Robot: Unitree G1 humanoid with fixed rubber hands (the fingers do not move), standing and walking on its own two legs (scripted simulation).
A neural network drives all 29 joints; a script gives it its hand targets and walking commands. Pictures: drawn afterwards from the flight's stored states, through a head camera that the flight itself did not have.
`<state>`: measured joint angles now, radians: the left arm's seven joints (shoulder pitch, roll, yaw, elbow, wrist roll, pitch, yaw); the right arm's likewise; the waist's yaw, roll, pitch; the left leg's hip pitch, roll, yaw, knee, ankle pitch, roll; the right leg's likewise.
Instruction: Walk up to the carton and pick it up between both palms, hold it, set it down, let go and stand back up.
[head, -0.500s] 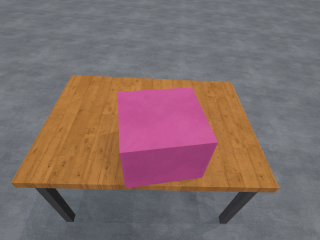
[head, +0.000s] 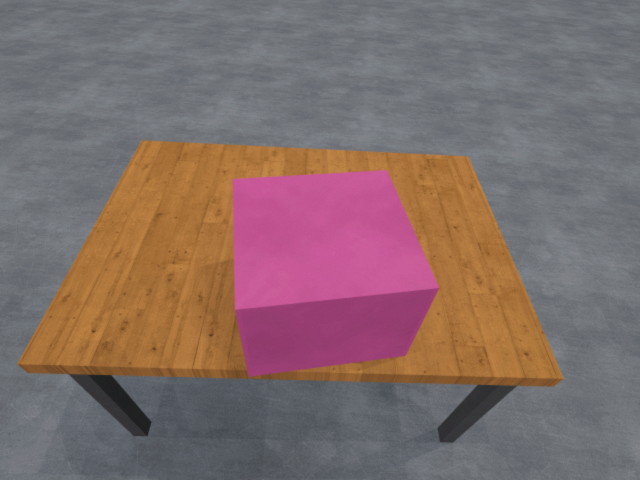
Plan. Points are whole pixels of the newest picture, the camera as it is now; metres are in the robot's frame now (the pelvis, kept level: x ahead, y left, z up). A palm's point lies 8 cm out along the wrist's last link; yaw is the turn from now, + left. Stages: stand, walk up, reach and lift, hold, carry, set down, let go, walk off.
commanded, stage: stand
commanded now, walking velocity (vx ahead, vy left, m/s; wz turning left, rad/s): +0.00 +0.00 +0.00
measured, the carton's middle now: (320, 269) +0.49 -0.02 -0.10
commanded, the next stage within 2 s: none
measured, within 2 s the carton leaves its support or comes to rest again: neither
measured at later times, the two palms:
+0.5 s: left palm out of the picture +0.01 +0.21 -0.15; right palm out of the picture -0.02 -0.22 -0.14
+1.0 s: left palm out of the picture +0.00 +0.20 -0.15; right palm out of the picture +0.00 -0.22 -0.14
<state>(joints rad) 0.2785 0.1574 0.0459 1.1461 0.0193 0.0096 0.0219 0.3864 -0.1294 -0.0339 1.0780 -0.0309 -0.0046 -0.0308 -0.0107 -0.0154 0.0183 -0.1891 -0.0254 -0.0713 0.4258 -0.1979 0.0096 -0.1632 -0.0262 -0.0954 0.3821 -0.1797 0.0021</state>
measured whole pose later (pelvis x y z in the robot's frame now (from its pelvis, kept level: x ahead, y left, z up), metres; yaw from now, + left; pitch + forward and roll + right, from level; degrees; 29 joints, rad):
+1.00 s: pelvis +0.03 -0.01 +0.00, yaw +1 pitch -2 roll +0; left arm 0.28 0.12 0.04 1.17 0.01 0.01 0.04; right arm 0.32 -0.11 -0.02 1.17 -0.02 -0.01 -0.05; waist 0.00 -0.01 0.05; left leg -0.14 -0.02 -0.10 0.39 -0.22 0.00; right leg -0.11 -0.02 -0.12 0.36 -0.22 -0.01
